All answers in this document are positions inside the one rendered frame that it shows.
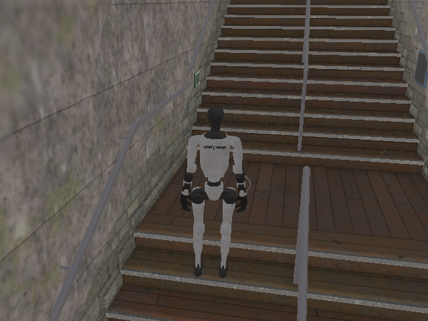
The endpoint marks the right robot upper arm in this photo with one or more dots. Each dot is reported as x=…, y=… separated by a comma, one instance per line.
x=237, y=154

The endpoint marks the right robot hand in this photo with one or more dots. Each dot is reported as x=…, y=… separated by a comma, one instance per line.
x=242, y=204

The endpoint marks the humanoid robot head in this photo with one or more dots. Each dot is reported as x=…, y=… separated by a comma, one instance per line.
x=215, y=117

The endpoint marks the left robot upper arm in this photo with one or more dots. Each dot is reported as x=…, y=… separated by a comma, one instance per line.
x=192, y=153

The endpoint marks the robot left thigh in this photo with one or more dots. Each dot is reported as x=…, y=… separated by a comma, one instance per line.
x=198, y=203

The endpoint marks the left robot forearm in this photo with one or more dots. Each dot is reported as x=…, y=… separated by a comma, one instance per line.
x=187, y=182

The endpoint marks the right robot forearm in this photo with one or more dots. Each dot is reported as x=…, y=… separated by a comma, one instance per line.
x=240, y=179

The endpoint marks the left robot hand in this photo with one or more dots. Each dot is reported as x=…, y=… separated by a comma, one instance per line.
x=184, y=202

